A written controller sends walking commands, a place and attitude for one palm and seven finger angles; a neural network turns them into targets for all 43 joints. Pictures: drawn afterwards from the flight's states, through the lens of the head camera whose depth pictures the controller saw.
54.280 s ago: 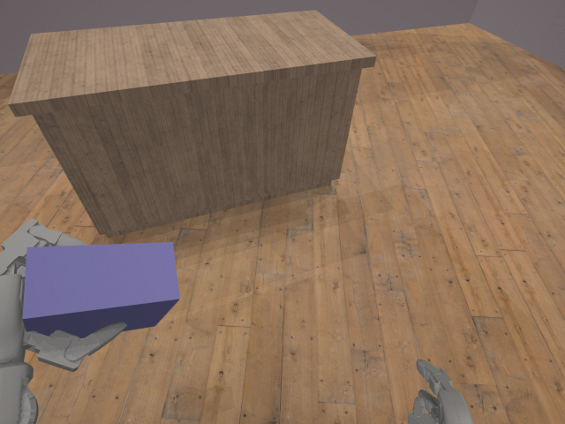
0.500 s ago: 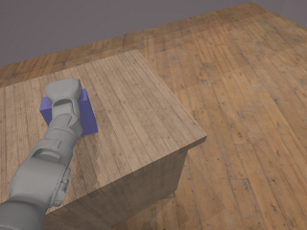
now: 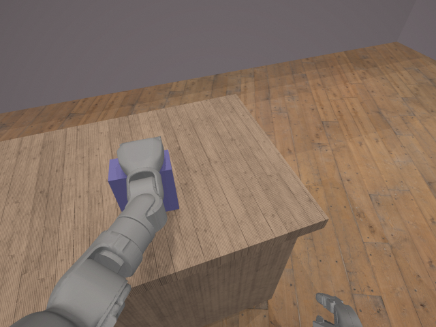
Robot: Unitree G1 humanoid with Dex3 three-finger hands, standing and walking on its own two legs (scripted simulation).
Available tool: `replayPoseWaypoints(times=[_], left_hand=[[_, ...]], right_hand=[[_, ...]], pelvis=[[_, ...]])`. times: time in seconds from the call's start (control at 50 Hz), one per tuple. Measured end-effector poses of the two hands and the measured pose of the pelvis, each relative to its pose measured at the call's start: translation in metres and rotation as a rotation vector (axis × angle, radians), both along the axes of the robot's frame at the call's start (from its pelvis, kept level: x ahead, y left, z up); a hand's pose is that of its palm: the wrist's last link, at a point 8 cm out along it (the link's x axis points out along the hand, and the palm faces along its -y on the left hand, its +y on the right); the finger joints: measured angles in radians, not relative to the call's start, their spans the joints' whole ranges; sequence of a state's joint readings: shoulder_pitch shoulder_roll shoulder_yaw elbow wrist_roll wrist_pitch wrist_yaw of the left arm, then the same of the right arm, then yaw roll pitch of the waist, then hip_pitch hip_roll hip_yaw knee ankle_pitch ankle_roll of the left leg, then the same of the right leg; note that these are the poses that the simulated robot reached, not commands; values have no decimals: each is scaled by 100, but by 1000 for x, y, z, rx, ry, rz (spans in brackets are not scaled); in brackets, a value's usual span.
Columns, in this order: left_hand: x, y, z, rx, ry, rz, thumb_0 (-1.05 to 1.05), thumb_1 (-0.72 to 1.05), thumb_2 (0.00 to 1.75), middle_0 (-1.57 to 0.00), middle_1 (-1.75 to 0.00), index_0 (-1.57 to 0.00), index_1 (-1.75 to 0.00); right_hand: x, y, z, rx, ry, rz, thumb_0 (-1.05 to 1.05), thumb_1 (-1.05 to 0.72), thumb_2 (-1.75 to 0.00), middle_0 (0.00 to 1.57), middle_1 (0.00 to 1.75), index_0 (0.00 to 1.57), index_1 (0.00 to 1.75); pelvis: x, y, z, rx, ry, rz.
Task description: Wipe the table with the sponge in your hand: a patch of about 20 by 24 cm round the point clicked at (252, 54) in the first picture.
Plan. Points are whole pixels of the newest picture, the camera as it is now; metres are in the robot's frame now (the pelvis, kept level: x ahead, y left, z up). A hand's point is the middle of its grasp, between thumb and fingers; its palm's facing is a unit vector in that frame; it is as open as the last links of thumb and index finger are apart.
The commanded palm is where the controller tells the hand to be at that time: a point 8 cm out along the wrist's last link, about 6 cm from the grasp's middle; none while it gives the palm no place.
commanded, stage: wipe back along the third lane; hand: left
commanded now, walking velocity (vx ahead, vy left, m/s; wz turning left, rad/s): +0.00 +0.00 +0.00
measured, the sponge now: (148, 192) +0.39 +0.20 +0.01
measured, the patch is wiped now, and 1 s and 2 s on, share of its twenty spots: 0.95 0.95 0.95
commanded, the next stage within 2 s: slide back across to the middle lane in 1.02 s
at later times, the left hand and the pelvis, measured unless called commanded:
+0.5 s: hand (154, 192) +0.35 +0.16 +0.06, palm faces +0.00 -0.03 -1.00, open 10.7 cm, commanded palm +0.31 +0.14 +0.10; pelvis +0.00 -0.03 +0.00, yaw +0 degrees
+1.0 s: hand (159, 212) +0.31 +0.14 +0.06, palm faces +0.03 -0.06 -1.00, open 10.7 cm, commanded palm +0.26 +0.12 +0.10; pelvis -0.01 -0.04 +0.00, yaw +0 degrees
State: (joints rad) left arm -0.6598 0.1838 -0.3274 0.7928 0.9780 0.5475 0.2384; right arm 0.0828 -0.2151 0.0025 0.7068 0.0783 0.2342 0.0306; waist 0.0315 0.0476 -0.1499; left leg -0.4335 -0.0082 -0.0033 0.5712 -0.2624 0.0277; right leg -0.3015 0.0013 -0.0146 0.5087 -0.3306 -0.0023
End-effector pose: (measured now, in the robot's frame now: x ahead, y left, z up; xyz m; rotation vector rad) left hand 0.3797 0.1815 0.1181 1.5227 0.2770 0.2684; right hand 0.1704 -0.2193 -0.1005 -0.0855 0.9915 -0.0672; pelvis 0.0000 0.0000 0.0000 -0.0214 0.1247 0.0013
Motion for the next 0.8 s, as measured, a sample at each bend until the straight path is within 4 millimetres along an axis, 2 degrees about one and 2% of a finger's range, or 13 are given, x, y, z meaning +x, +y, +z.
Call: replayPoseWaypoints(times=[0.18,0.56,0.8], left_hand=[[-16,-8,0,1,2,-7,0,-52,104,-61,-139,-64,-136],[-56,-27,0,-8,-6,-33,-1,-51,104,-60,-139,-63,-137],[-78,-37,-1,-19,-12,-35,-1,-51,104,-60,-139,-63,-137]], right_hand=[[21,-4,6,17,-36,42,1,-91,-90,19,30,20,30],[20,-44,8,23,-77,20,1,-91,-90,19,30,19,30],[34,-43,18,44,-157,39,1,-91,-90,19,30,19,30]], pelvis=[[4,-11,1,6,-27,12],[4,-36,3,23,-80,-2],[-3,-43,3,28,-102,-5]])
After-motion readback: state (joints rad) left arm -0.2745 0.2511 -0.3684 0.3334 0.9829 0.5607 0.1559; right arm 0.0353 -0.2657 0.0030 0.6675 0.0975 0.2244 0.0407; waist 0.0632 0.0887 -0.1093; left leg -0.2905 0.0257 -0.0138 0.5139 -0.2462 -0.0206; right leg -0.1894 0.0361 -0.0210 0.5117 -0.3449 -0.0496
